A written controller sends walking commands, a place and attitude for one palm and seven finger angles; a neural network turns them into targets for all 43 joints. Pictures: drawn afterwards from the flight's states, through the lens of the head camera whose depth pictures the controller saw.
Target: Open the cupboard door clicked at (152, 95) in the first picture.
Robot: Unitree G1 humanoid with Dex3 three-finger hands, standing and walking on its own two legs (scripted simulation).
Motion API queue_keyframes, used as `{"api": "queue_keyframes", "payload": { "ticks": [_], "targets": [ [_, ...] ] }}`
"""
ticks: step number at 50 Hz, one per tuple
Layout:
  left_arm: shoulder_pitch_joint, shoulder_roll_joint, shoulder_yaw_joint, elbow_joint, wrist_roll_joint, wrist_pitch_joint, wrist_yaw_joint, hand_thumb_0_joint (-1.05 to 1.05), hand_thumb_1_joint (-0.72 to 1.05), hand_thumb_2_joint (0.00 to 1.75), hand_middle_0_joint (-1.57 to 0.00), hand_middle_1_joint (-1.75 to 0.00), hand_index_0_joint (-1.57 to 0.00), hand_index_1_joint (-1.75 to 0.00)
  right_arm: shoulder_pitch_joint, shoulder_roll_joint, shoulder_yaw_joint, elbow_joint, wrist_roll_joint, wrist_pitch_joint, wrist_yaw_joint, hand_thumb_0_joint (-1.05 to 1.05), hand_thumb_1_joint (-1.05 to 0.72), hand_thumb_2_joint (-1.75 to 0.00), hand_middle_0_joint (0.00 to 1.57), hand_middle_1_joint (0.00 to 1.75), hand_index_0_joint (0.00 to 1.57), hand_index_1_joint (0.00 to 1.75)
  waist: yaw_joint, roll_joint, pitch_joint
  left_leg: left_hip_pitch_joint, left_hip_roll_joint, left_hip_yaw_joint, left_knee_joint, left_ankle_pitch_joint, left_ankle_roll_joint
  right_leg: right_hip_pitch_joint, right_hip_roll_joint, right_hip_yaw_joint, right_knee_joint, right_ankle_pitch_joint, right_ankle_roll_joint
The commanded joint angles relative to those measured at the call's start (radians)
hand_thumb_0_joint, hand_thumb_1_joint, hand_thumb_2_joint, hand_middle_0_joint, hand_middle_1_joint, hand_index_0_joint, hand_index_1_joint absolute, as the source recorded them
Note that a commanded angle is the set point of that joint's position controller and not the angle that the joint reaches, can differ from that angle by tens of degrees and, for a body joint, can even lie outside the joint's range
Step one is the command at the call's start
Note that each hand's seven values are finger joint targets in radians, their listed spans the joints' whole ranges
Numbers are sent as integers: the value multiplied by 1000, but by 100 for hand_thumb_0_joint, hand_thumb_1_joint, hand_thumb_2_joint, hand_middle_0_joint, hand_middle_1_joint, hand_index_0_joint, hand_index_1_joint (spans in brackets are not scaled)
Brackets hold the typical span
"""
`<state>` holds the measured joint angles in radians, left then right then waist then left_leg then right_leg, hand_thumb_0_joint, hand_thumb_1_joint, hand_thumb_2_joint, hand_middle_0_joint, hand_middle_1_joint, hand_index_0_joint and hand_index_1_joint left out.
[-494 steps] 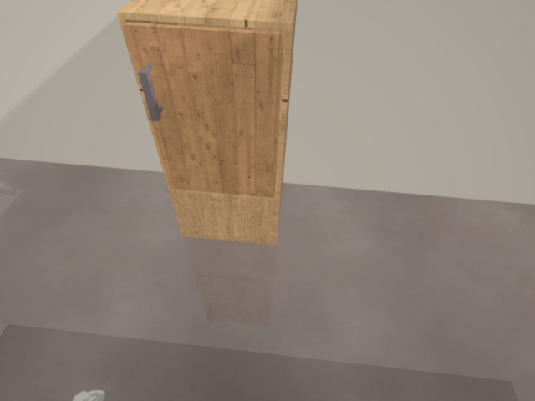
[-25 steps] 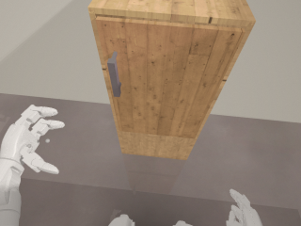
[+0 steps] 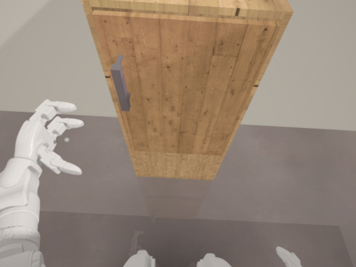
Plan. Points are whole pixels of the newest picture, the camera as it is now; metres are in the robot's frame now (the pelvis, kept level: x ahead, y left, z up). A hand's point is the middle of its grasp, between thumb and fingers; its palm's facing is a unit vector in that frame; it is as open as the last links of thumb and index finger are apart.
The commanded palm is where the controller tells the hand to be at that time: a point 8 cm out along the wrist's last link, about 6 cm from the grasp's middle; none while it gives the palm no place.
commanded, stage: move the hooked fingers beside the handle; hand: left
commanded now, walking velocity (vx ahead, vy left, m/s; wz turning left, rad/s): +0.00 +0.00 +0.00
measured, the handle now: (123, 84) +0.56 +0.16 +0.05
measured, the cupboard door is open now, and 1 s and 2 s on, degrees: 0 0 0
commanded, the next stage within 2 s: slide the fingers in behind the handle in 1.76 s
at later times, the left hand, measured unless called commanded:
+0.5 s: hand (82, 113) +0.44 +0.24 +0.06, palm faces -0.04 -1.00 -0.02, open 14.0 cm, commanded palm +0.43 +0.28 +0.06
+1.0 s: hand (94, 92) +0.52 +0.23 +0.06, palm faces -0.04 -1.00 +0.00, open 14.0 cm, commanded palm +0.50 +0.27 +0.05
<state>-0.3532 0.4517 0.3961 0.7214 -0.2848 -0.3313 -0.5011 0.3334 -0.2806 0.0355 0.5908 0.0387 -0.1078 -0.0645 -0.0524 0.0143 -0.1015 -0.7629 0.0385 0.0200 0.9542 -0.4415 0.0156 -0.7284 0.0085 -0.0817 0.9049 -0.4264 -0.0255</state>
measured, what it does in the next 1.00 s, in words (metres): stands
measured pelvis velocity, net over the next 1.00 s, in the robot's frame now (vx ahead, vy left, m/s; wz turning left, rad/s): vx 0.00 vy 0.01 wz -0.04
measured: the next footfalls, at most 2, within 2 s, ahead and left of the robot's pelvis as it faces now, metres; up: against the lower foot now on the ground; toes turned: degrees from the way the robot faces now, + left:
none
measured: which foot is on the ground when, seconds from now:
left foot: down 0.00-1.00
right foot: down 0.00-1.00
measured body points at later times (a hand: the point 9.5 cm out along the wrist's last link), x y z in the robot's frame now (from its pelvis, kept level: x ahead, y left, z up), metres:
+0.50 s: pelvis +0.00 +0.00 -0.01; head +0.10 +0.02 +0.43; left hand +0.44 +0.29 +0.06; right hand +0.05 -0.27 -0.12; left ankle +0.01 +0.11 -0.69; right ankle +0.01 -0.11 -0.69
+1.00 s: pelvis +0.00 +0.01 -0.02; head +0.14 +0.04 +0.41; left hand +0.51 +0.28 +0.06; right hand -0.01 -0.26 -0.12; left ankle +0.01 +0.11 -0.69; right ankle +0.01 -0.11 -0.69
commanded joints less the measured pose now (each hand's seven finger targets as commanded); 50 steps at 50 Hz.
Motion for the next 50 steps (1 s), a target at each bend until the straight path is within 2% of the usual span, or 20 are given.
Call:
{"api": "queue_keyframes", "payload": {
  "ticks": [1, 3, 4, 7, 9, 10, 12, 16, 18, 22, 30, 33, 35, 39, 41, 42, 44, 46, 47, 50],
  "targets": [
    [-371, 276, 70, -171, -5, -78, 27, 0, -50, 30, -30, -120, -30, -120, 45, -161, -70, -98, -1, -25, -10, 0, -90, -90, 20, 30, 20, 30, -8, 74, -340, 210, -28, -45, -117, 315, 13, 146, 18, 62, -90, 281, 0],
    [-388, 281, 70, -149, 12, -81, 36, 0, -50, 30, -30, -120, -30, -120, 52, -158, -71, -92, 0, -15, -6, 0, -90, -90, 20, 30, 20, 30, -9, 104, -360, 229, -25, -47, -115, 341, 8, 134, 16, 60, -84, 295, 1],
    [-416, 253, 46, -139, 12, -81, 40, 0, -50, 30, -30, -120, -30, -120, 51, -154, -69, -90, -2, -12, -3, 0, -90, -90, 20, 30, 20, 30, -19, 88, -353, 226, -25, -46, -114, 334, 10, 133, 16, 60, -87, 296, 4],
    [-401, 305, 94, -67, 22, -82, 49, 0, -50, 30, -30, -120, -30, -120, 63, -160, -68, -92, -3, 8, -1, 0, -90, -90, 20, 30, 20, 30, -5, 54, -350, 185, -25, -42, -111, 334, 11, 159, 19, 64, -81, 310, 1],
    [-455, 276, 60, -69, 31, -85, 51, 0, -50, 30, -30, -120, -30, -120, 64, -155, -69, -90, -3, 15, 3, 0, -90, -90, 20, 30, 20, 30, -16, 97, -361, 196, -26, -35, -106, 330, 11, 140, 16, 66, -81, 309, 4],
    [-479, 298, 71, -55, 37, -88, 57, 0, -50, 30, -30, -120, -30, -120, 71, -159, -70, -84, -3, 21, 2, 0, -90, -90, 20, 30, 20, 30, -21, 82, -356, 193, -22, -41, -104, 328, 11, 131, 17, 62, -79, 302, 2],
    [-518, 278, 51, -11, 41, -91, 58, 0, -50, 30, -30, -120, -30, -120, 80, -160, -68, -78, -5, 30, 3, 0, -90, -90, 20, 30, 20, 30, -35, 63, -347, 185, -21, -41, -96, 333, 15, 115, 21, 63, -75, 309, 4],
    [-636, 303, 53, 49, 54, -111, 62, 0, -50, 30, -30, -120, -30, -120, 93, -165, -68, -63, -8, 45, 2, 0, -90, -90, 20, 30, 20, 30, -53, 56, -350, 160, -21, -43, -77, 288, 19, 86, 21, 68, -69, 269, 3],
    [-645, 353, 88, 79, 64, -119, 60, 0, -50, 30, -30, -120, -30, -120, 107, -169, -69, -55, -10, 54, 2, 0, -90, -90, 20, 30, 20, 30, -43, 78, -399, 164, -22, -41, -68, 310, 17, 107, 19, 75, -60, 295, 4],
    [-697, 334, 57, 116, 80, -124, 59, 0, -50, 30, -30, -120, -30, -120, 121, -168, -67, -48, -12, 72, 6, 0, -90, -90, 20, 30, 20, 30, -59, 104, -410, 190, -17, -53, -58, 338, 15, 56, 25, 66, -48, 293, 3],
    [-827, 387, 67, 187, 106, -113, 83, 0, -50, 30, -30, -120, -30, -120, 157, -179, -64, -28, -19, 101, 9, 0, -90, -90, 20, 30, 20, 30, -90, 117, -414, 157, -13, -59, -36, 327, 18, 18, 27, 67, -41, 277, 7],
    [-837, 415, 93, 191, 110, -118, 89, 0, -50, 30, -30, -120, -30, -120, 176, -183, -64, -27, -24, 111, 14, 0, -90, -90, 20, 30, 20, 30, -87, 125, -463, 178, -10, -60, -25, 357, 15, 20, 32, 66, -33, 295, 7],
    [-850, 439, 99, 233, 121, -107, 93, 0, -50, 30, -30, -120, -30, -120, 182, -185, -60, -27, -24, 119, 13, 0, -90, -90, 20, 30, 20, 30, -93, 110, -436, 127, -12, -57, -23, 328, 19, 30, 32, 70, -34, 286, 9],
    [-894, 433, 81, 247, 135, -102, 97, 0, -50, 30, -30, -120, -30, -120, 202, -189, -59, -24, -28, 132, 15, 0, -90, -90, 20, 30, 20, 30, -113, 123, -438, 156, -5, -65, -18, 350, 18, -17, 36, 61, -31, 282, 8],
    [-935, 438, 88, 221, 132, -111, 101, 0, -50, 30, -30, -120, -30, -120, 213, -188, -61, -20, -34, 134, 17, 0, -90, -90, 20, 30, 20, 30, -114, 169, -473, 196, -4, -69, -5, 397, 16, -30, 39, 58, -20, 305, 3],
    [-926, 451, 97, 226, 139, -112, 103, 0, -50, 30, -30, -120, -30, -120, 223, -191, -62, -19, -36, 140, 18, 0, -90, -90, 20, 30, 20, 30, -111, 158, -505, 216, -1, -74, -5, 423, 13, -29, 40, 56, -18, 316, 5],
    [-945, 427, 80, 265, 140, -102, 107, 0, -50, 30, -30, -120, -30, -120, 225, -189, -58, -12, -38, 144, 23, 0, -90, -90, 20, 30, 20, 30, -127, 153, -464, 188, 0, -73, 0, 410, 13, -46, 41, 53, -21, 310, 8],
    [-970, 442, 79, 292, 148, -94, 110, 0, -50, 30, -30, -120, -30, -120, 238, -193, -56, -9, -38, 150, 21, 0, -90, -90, 20, 30, 20, 30, -140, 129, -437, 159, 0, -74, 5, 398, 19, -52, 43, 54, -21, 307, 7],
    [-980, 463, 91, 294, 158, -92, 116, 0, -50, 30, -30, -120, -30, -120, 244, -196, -55, -11, -40, 154, 22, 0, -90, -90, 20, 30, 20, 30, -135, 149, -450, 172, 1, -77, 2, 406, 15, -59, 43, 54, -20, 305, 7],
    [-954, 437, 79, 276, 167, -97, 127, 0, -50, 30, -30, -120, -30, -120, 250, -192, -58, -16, -47, 161, 30, 0, -90, -90, 20, 30, 20, 30, -125, 191, -488, 224, 4, -82, 6, 446, 9, -86, 44, 45, -14, 301, 3]
  ]
}}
